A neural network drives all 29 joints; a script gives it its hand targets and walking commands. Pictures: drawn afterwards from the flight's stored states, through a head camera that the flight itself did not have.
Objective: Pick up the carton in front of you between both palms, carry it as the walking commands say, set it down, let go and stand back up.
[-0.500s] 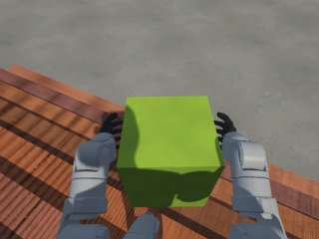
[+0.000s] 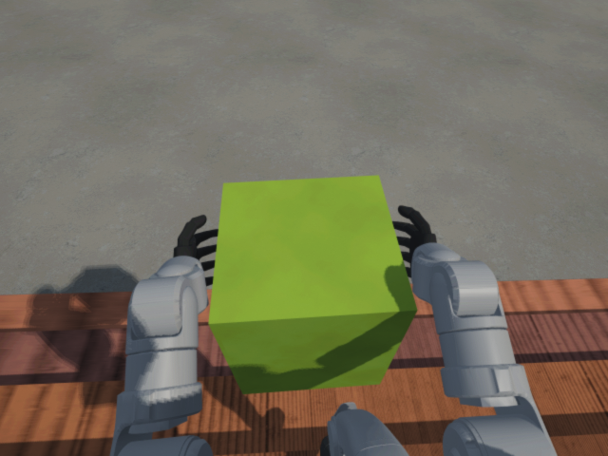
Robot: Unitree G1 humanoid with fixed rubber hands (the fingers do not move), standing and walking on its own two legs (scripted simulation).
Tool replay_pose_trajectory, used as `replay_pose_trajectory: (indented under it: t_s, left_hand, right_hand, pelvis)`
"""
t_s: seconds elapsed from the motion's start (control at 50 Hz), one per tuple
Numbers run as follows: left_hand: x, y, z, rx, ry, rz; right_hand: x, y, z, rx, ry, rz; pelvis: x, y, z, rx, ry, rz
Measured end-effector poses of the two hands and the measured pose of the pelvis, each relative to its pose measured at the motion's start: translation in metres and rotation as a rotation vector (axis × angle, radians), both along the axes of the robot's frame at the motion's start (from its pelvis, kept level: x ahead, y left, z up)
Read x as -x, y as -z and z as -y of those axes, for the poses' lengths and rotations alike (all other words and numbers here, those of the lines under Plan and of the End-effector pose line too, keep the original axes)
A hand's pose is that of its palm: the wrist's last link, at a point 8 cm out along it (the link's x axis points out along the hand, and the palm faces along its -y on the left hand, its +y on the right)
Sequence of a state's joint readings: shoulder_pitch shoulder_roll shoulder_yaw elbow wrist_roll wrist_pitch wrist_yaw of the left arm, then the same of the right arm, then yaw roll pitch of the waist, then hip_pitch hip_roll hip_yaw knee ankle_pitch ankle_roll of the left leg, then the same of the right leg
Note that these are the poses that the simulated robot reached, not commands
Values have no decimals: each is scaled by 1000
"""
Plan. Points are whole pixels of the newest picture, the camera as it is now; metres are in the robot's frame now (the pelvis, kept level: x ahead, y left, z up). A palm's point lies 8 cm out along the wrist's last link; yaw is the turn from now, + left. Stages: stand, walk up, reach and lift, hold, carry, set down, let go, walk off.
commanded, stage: carry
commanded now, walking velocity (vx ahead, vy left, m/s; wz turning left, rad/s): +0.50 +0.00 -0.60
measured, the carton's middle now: (307, 290) +0.34 -0.02 +0.01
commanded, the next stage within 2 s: none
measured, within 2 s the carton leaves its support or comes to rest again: neither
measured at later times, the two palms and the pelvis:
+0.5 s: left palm (256, 161) +0.78 +0.03 -0.12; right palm (377, 192) +0.66 -0.24 -0.14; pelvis +0.40 +0.01 -0.24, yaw -18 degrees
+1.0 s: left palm (300, 143) +1.11 -0.12 -0.33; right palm (385, 162) +0.98 -0.39 -0.32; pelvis +0.73 -0.12 -0.43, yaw -32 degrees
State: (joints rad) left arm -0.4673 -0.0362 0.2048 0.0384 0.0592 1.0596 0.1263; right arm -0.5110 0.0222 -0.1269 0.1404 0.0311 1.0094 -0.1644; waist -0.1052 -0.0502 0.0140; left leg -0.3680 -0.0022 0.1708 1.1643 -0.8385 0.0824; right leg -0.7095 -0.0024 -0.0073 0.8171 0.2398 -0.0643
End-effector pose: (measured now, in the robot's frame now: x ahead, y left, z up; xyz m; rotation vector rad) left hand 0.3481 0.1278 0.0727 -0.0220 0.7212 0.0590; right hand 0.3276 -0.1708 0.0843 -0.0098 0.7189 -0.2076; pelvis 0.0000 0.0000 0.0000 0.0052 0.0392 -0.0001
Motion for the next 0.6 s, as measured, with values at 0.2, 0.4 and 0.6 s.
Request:
replay_pose_trajectory:
  t_s: [0.2, 0.4, 0.6]
  left_hand:
    - [-150, 85, -16, -43, -64, 40]
    - [-333, 152, 36, -73, 130, 25]
    - [-485, 249, 145, -50, 436, -20]
  right_hand:
    - [-174, 92, -16, -16, -82, 40]
    - [-290, 181, 29, -51, 113, 24]
    - [-358, 266, 107, -15, 405, -30]
  pelvis:
    - [-161, 108, 19, 37, 120, 26]
    - [-317, 176, 1, 26, 239, 9]
    - [-463, 259, -8, -15, 366, 4]
